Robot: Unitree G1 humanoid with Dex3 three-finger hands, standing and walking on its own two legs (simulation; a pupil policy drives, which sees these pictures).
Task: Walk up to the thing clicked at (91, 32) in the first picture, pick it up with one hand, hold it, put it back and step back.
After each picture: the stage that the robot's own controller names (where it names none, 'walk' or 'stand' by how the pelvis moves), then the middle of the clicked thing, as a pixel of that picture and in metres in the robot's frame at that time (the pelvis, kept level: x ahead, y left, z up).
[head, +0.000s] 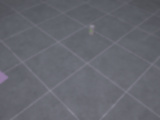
stand; (91, 29) +1.76 -0.10 -0.72
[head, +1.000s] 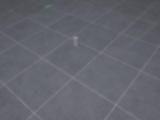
walk; (75, 41) +1.62 +0.23 -0.70
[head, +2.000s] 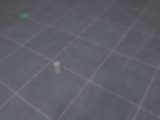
walk; (57, 67) +1.08 +0.38 -0.72
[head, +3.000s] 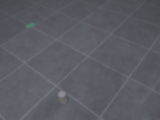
walk; (62, 97) +0.73 +0.26 -0.71
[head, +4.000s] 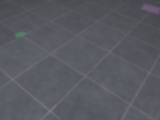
walk; out of the picture +0.50 +0.15 -0.70
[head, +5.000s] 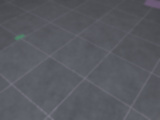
stand; out of the picture +0.44 +0.20 -0.72
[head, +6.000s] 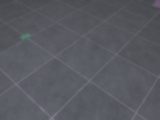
stand; out of the picture +0.42 +0.18 -0.72
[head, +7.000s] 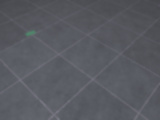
stand; out of the picture +0.43 +0.17 -0.72
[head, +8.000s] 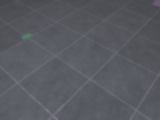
stand; out of the picture +0.44 +0.18 -0.73
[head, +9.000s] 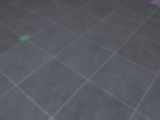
stand; out of the picture +0.42 +0.20 -0.73
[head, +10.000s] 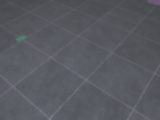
stand; out of the picture +0.41 +0.21 -0.73
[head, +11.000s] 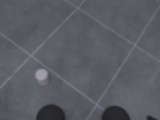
go down; (42, 77) +0.47 +0.21 -0.45
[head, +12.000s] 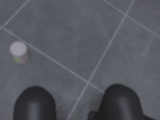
go down; (20, 53) +0.50 +0.25 -0.31
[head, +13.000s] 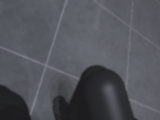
close in; out of the picture +0.48 +0.29 -0.23
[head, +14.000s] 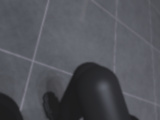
close; out of the picture +0.47 +0.31 -0.23
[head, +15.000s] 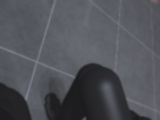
lift; out of the picture +0.42 +0.26 -0.23
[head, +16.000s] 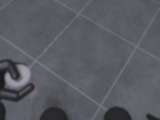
lift; (24, 82) +0.34 +0.20 -0.02
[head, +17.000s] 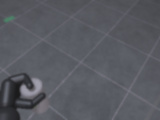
hold; (36, 96) +0.32 +0.17 -0.01
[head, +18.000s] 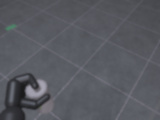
hold; (41, 97) +0.33 +0.16 -0.01
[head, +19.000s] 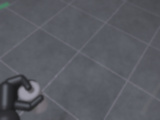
crouch; (34, 98) +0.33 +0.18 -0.05
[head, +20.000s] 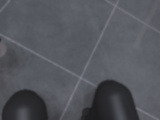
lower; out of the picture +0.48 +0.25 -0.11
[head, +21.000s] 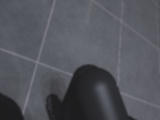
lower; out of the picture +0.45 +0.29 -0.23
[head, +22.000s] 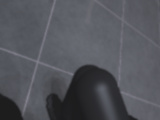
lower; out of the picture +0.45 +0.29 -0.24
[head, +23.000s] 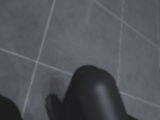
lower; out of the picture +0.44 +0.29 -0.24
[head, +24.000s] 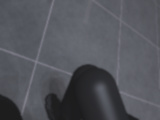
lower; out of the picture +0.45 +0.29 -0.24
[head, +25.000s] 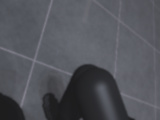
draw back; out of the picture +0.45 +0.28 -0.24
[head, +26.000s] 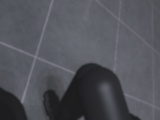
rise; out of the picture +0.43 +0.27 -0.24
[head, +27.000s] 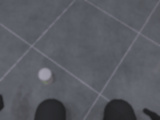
walk; (46, 76) +0.45 +0.19 -0.43
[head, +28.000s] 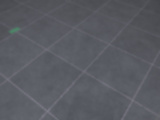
stand; out of the picture +0.38 +0.17 -0.66
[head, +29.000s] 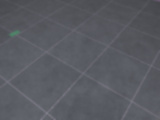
stand; out of the picture +0.39 +0.18 -0.67
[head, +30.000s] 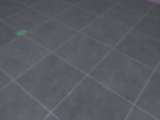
stand; out of the picture +0.39 +0.16 -0.70
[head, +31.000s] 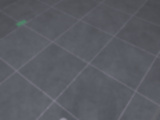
walk; out of the picture +0.42 +0.16 -0.71
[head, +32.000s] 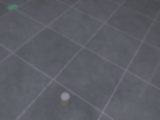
walk; (65, 99) +0.59 +0.08 -0.71
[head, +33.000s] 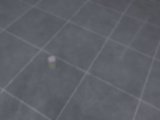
walk; (52, 62) +0.89 +0.27 -0.69
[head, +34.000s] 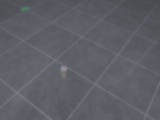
stand; (64, 72) +0.98 +0.19 -0.71
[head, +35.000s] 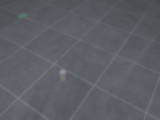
stand; (63, 75) +0.99 +0.21 -0.72
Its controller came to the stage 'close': yes
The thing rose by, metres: 0.71
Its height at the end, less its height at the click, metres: +0.00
